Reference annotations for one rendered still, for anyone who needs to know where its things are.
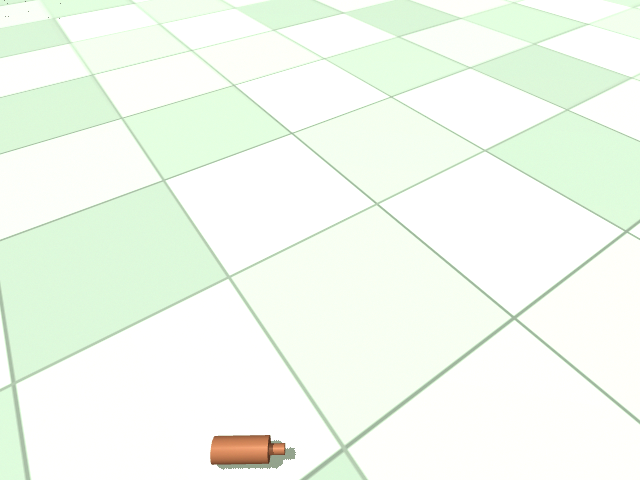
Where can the bottle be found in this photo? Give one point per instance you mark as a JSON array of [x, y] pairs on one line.
[[244, 449]]

